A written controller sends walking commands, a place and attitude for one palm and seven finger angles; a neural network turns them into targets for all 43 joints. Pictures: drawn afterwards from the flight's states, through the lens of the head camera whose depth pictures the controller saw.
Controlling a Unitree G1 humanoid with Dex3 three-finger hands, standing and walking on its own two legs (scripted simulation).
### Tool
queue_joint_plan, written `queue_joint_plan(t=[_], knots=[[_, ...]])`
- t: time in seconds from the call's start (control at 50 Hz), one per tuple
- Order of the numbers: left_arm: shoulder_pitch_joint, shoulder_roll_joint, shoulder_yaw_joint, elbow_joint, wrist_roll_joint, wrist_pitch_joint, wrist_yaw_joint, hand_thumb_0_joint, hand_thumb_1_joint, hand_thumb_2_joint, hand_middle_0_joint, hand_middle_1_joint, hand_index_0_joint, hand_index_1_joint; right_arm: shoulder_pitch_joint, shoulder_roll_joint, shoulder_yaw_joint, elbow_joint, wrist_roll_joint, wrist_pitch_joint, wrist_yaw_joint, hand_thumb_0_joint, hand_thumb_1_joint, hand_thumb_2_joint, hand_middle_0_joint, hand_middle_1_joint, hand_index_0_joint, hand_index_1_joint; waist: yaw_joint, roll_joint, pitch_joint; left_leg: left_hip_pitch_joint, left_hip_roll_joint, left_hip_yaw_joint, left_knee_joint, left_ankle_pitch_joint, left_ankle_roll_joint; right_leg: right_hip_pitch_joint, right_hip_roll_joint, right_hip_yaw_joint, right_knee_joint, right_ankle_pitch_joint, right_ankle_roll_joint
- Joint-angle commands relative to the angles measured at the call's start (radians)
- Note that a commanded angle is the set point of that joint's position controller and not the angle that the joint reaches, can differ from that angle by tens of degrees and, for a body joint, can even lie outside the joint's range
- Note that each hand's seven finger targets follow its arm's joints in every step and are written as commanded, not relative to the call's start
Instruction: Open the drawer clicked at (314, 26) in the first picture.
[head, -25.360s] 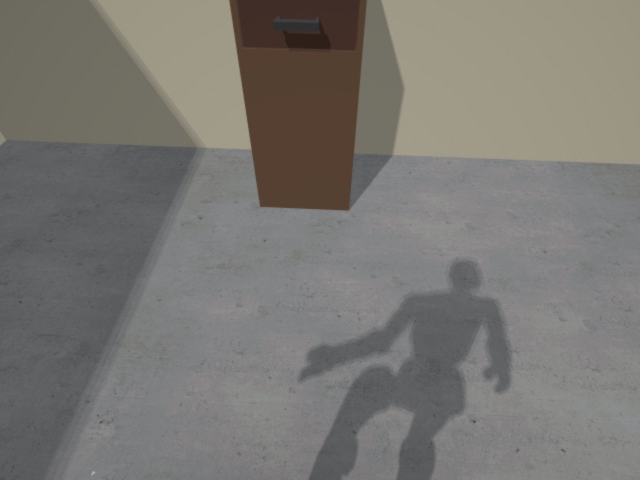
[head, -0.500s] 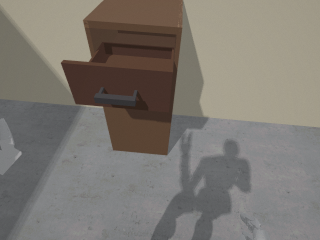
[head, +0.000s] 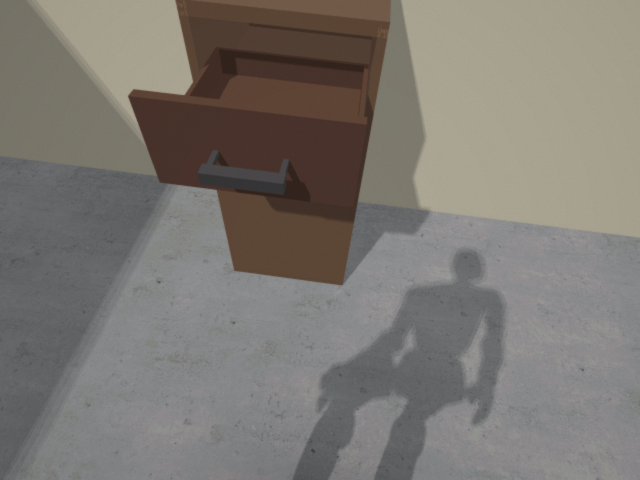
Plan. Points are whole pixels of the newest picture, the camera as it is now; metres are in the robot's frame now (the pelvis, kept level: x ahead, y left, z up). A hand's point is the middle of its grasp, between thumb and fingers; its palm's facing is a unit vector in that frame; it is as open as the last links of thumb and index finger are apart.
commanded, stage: let the arm hang, fingers relaxed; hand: left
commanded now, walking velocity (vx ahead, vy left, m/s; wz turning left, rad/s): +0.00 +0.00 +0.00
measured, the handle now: (246, 169) +0.56 +0.16 +0.04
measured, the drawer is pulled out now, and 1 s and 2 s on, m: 0.29 0.29 0.29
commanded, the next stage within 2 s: look to check the result in 0.72 s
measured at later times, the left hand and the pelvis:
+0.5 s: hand out of the picture -0.01 +0.16 -0.17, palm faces +0.00 -0.98 -0.18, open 7.3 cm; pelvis +0.00 +0.00 +0.00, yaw -2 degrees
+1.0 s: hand out of the picture -0.01 +0.16 -0.17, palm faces +0.00 -0.98 -0.18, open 7.4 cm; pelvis +0.00 -0.01 +0.00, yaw -2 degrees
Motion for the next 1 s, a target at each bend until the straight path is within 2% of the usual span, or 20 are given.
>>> queue_joint_plan(t=[0.0, 0.02, 0.08, 0.12, 0.22, 0.24, 0.32, 0.38, 0.42, 0.46, 0.56, 0.72, 0.86, 0.92, 0.98], knots=[[0.041, 0.095, 0.003, 0.034, 0.0, -0.037, -0.005, 0.0, 0.9, 0.9, -0.2, -0.3, -0.2, -0.3, 0.035, -0.09, -0.029, -0.024, 0.012, -0.026, -0.012, 0.0, -0.9, -0.9, 0.2, 0.3, 0.2, 0.3, -0.007, 0.102, -0.075, 0.017, 0.097, -0.098, -0.154, -0.012, 0.022, 0.06, -0.089, 0.116, -0.115, 0.015, -0.03], [0.048, 0.095, -0.001, 0.051, 0.0, -0.04, -0.003, 0.0, 0.9, 0.9, -0.2, -0.3, -0.2, -0.3, 0.048, -0.086, -0.032, -0.012, 0.013, -0.024, -0.013, 0.0, -0.9, -0.9, 0.2, 0.3, 0.2, 0.3, -0.005, 0.047, -0.058, 0.03, 0.102, -0.099, -0.153, 0.0, 0.024, 0.049, -0.085, 0.115, -0.124, 0.017, -0.031], [0.059, 0.088, -0.011, 0.101, -0.003, -0.039, 0.0, 0.0, 0.9, 0.9, -0.2, -0.3, -0.2, -0.3, 0.085, -0.081, -0.026, 0.029, 0.016, -0.026, -0.016, 0.0, -0.9, -0.9, 0.2, 0.3, 0.2, 0.3, -0.011, 0.063, -0.043, 0.043, 0.105, -0.095, -0.163, 0.021, 0.023, 0.04, -0.089, 0.118, -0.125, 0.02, -0.029], [0.075, 0.085, -0.015, 0.13, -0.003, -0.039, 0.003, 0.0, 0.9, 0.9, -0.2, -0.3, -0.2, -0.3, 0.093, -0.074, -0.025, 0.048, 0.018, -0.025, -0.017, 0.0, -0.9, -0.9, 0.2, 0.3, 0.2, 0.3, -0.006, 0.056, -0.007, 0.037, 0.106, -0.092, -0.172, 0.006, 0.024, 0.025, -0.087, 0.116, -0.132, 0.001, -0.03], [0.094, 0.076, -0.019, 0.166, -0.003, -0.036, 0.009, 0.0, 0.9, 0.9, -0.2, -0.3, -0.2, -0.3, 0.12, -0.062, -0.023, 0.082, 0.017, -0.02, -0.017, 0.0, -0.9, -0.9, 0.2, 0.3, 0.2, 0.3, -0.007, 0.014, 0.032, 0.024, 0.107, -0.096, -0.198, -0.076, 0.025, -0.005, -0.081, 0.119, -0.137, -0.062, -0.028], [0.093, 0.067, -0.019, 0.17, -0.002, -0.035, 0.009, 0.0, 0.9, 0.9, -0.2, -0.3, -0.2, -0.3, 0.125, -0.057, -0.023, 0.088, 0.015, -0.021, -0.017, 0.0, -0.9, -0.9, 0.2, 0.3, 0.2, 0.3, -0.01, 0.028, 0.039, 0.013, 0.105, -0.1, -0.204, -0.092, 0.026, -0.009, -0.081, 0.123, -0.136, -0.071, -0.027], [0.106, 0.06, -0.018, 0.175, -0.001, -0.04, 0.013, 0.0, 0.9, 0.9, -0.2, -0.3, -0.2, -0.3, 0.13, -0.04, -0.024, 0.097, 0.016, -0.023, -0.016, 0.0, -0.9, -0.9, 0.2, 0.3, 0.2, 0.3, -0.007, 0.003, 0.028, 0.033, 0.098, -0.084, -0.187, -0.059, 0.024, -0.019, -0.084, 0.125, -0.133, -0.057, -0.026], [0.095, 0.051, -0.014, 0.173, -0.001, -0.039, 0.014, 0.0, 0.9, 0.9, -0.2, -0.3, -0.2, -0.3, 0.139, -0.021, -0.024, 0.106, 0.013, -0.021, -0.015, 0.0, -0.9, -0.9, 0.2, 0.3, 0.2, 0.3, -0.011, 0.019, 0.06, 0.008, 0.09, -0.08, -0.187, -0.075, 0.021, -0.034, -0.086, 0.128, -0.137, -0.078, -0.026], [0.104, 0.046, -0.012, 0.17, 0.001, -0.04, 0.015, 0.0, 0.9, 0.9, -0.2, -0.3, -0.2, -0.3, 0.135, -0.015, -0.028, 0.104, 0.013, -0.019, -0.014, 0.0, -0.9, -0.9, 0.2, 0.3, 0.2, 0.3, -0.007, 0.004, 0.067, 0.006, 0.087, -0.076, -0.179, -0.091, 0.021, -0.052, -0.083, 0.132, -0.146, -0.111, -0.026], [0.093, 0.04, -0.01, 0.163, 0.001, -0.04, 0.015, 0.0, 0.9, 0.9, -0.2, -0.3, -0.2, -0.3, 0.144, -0.006, -0.028, 0.106, 0.011, -0.019, -0.014, 0.0, -0.9, -0.9, 0.2, 0.3, 0.2, 0.3, -0.012, 0.027, 0.075, -0.004, 0.082, -0.072, -0.176, -0.087, 0.02, -0.057, -0.084, 0.137, -0.144, -0.109, -0.027], [0.09, 0.03, -0.005, 0.157, 0.001, -0.041, 0.014, 0.0, 0.9, 0.9, -0.2, -0.3, -0.2, -0.3, 0.145, 0.005, -0.031, 0.102, 0.009, -0.022, -0.017, 0.0, -0.9, -0.9, 0.2, 0.3, 0.2, 0.3, -0.012, 0.046, 0.064, -0.011, 0.086, -0.078, -0.179, -0.093, 0.021, -0.051, -0.079, 0.139, -0.137, -0.096, -0.028], [0.097, 0.025, -0.006, 0.159, -0.001, -0.048, 0.014, 0.0, 0.9, 0.9, -0.2, -0.3, -0.2, -0.3, 0.135, 0.003, -0.034, 0.099, 0.013, -0.026, -0.02, 0.0, -0.9, -0.9, 0.2, 0.3, 0.2, 0.3, -0.011, 0.036, 0.025, 0.039, 0.09, -0.068, -0.162, -0.026, 0.017, -0.035, -0.083, 0.138, -0.137, -0.041, -0.031], [0.082, 0.031, -0.004, 0.165, -0.003, -0.047, 0.014, 0.0, 0.9, 0.9, -0.2, -0.3, -0.2, -0.3, 0.139, -0.001, -0.031, 0.106, 0.012, -0.025, -0.02, 0.0, -0.9, -0.9, 0.2, 0.3, 0.2, 0.3, -0.016, 0.04, 0.031, 0.038, 0.087, -0.068, -0.167, -0.014, 0.014, -0.023, -0.088, 0.141, -0.145, -0.042, -0.031], [0.086, 0.029, -0.005, 0.171, -0.002, -0.048, 0.015, 0.0, 0.9, 0.9, -0.2, -0.3, -0.2, -0.3, 0.132, -0.002, -0.032, 0.105, 0.014, -0.024, -0.02, 0.0, -0.9, -0.9, 0.2, 0.3, 0.2, 0.3, -0.013, 0.018, 0.033, 0.051, 0.09, -0.066, -0.163, -0.007, 0.013, -0.033, -0.088, 0.136, -0.147, -0.044, -0.03], [0.078, 0.031, -0.005, 0.172, -0.004, -0.048, 0.015, 0.0, 0.9, 0.9, -0.2, -0.3, -0.2, -0.3, 0.132, -0.003, -0.03, 0.109, 0.013, -0.026, -0.022, 0.0, -0.9, -0.9, 0.2, 0.3, 0.2, 0.3, -0.014, 0.035, 0.019, 0.055, 0.09, -0.064, -0.162, 0.019, 0.012, -0.011, -0.093, 0.135, -0.146, -0.016, -0.03]])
